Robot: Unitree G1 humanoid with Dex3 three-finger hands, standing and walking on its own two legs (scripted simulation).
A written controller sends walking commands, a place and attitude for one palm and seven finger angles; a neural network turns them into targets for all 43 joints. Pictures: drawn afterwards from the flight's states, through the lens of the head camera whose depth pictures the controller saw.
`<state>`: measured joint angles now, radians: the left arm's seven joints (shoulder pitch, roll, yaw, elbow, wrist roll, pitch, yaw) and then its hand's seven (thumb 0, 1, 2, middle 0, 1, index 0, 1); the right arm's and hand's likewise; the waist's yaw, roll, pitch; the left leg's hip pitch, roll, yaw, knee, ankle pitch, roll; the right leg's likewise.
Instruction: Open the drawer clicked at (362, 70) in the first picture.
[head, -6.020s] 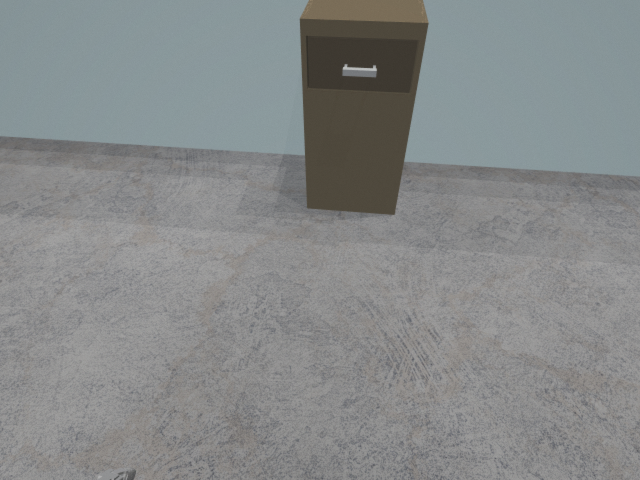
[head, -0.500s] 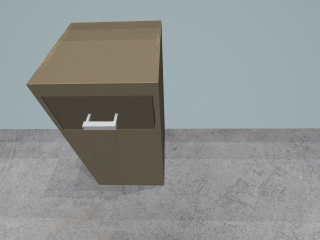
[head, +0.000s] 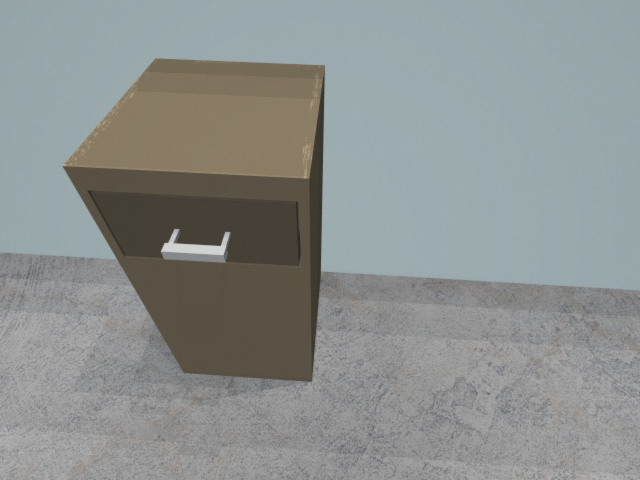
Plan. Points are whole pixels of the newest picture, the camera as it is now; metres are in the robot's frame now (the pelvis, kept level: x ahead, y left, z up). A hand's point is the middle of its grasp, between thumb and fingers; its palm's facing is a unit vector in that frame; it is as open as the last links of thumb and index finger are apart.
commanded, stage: look again from close up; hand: left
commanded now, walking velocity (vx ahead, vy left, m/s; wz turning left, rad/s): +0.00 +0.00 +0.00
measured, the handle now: (198, 244) +0.53 +0.27 -0.08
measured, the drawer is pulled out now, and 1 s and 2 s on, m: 0.00 0.00 0.00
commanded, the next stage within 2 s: raise the hand with hooked fingers in 0.62 s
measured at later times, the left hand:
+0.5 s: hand out of the picture +0.02 +0.22 -0.18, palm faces +0.04 -0.98 -0.19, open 7.3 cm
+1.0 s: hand (129, 410) +0.20 +0.25 -0.02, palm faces +0.00 -0.46 -0.89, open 7.8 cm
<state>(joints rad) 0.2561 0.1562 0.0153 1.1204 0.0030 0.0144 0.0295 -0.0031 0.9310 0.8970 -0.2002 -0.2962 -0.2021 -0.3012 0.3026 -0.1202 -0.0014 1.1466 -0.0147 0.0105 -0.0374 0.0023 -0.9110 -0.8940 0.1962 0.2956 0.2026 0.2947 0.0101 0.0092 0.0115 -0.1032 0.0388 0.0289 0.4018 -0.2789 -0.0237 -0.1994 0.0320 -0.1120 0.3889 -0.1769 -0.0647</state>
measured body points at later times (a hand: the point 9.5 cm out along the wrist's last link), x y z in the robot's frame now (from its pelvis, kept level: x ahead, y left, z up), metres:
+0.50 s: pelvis +0.00 +0.04 +0.00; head -0.03 +0.05 +0.44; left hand +0.02 +0.27 -0.16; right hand +0.01 -0.19 -0.16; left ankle -0.04 +0.13 -0.74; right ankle +0.03 -0.07 -0.74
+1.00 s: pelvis -0.03 +0.07 -0.02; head -0.04 +0.02 +0.42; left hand +0.20 +0.28 +0.03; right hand +0.11 -0.19 -0.13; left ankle -0.04 +0.13 -0.74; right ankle +0.02 -0.04 -0.74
